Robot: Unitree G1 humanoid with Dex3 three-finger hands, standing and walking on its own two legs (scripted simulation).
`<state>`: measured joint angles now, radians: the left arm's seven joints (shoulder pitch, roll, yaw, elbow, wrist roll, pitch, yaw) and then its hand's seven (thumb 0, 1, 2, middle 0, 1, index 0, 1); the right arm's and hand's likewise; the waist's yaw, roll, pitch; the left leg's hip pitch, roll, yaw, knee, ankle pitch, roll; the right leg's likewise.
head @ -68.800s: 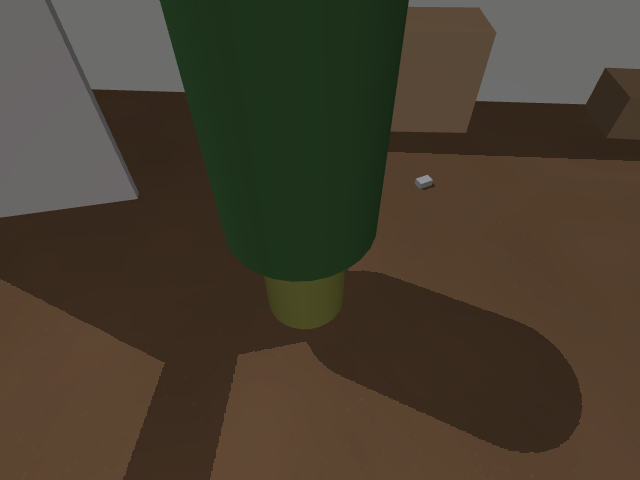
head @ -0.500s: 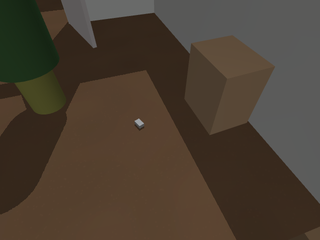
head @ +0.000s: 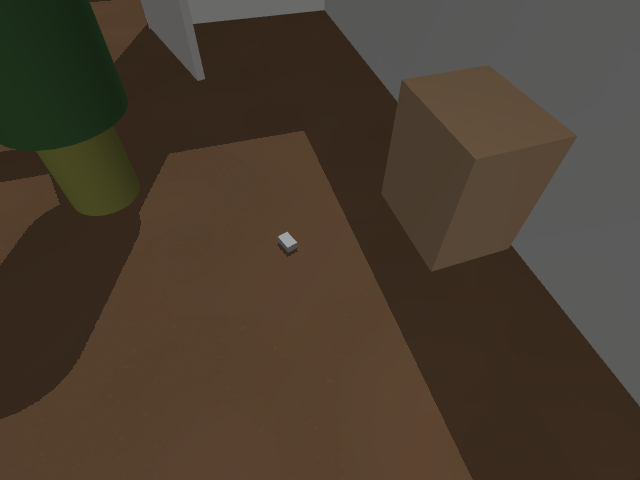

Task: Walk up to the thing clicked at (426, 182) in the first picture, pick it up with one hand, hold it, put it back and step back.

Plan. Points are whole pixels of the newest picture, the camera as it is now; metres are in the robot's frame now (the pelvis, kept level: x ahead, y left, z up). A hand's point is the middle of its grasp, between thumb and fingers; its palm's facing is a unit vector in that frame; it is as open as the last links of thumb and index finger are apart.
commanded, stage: step back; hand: left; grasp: from above
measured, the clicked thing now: (287, 242) +1.07 +0.20 -0.75
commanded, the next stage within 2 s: stand in 0.16 s
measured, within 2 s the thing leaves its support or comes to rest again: neither
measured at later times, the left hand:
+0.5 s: hand out of the picture +0.10 +0.25 -0.14, palm faces -0.02 -0.94 -0.34, open 7.4 cm
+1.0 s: hand out of the picture +0.08 +0.25 -0.14, palm faces -0.04 -0.94 -0.34, open 7.4 cm
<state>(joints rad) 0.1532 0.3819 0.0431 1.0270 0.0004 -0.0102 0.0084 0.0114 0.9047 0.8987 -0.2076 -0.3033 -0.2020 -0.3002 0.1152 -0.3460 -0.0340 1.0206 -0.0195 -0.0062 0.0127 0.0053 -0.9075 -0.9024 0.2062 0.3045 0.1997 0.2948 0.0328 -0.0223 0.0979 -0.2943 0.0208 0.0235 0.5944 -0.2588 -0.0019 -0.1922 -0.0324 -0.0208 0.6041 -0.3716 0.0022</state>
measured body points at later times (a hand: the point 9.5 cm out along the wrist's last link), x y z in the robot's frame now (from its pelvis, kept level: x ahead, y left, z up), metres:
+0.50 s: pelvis +0.01 +0.00 +0.02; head +0.02 +0.00 +0.47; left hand +0.10 +0.30 -0.11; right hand +0.11 -0.30 -0.11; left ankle +0.04 +0.12 -0.73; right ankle -0.03 -0.13 -0.73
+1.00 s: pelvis +0.01 +0.00 +0.02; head +0.02 +0.00 +0.47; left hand +0.08 +0.30 -0.11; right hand +0.07 -0.30 -0.11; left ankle +0.04 +0.12 -0.73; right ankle -0.03 -0.13 -0.73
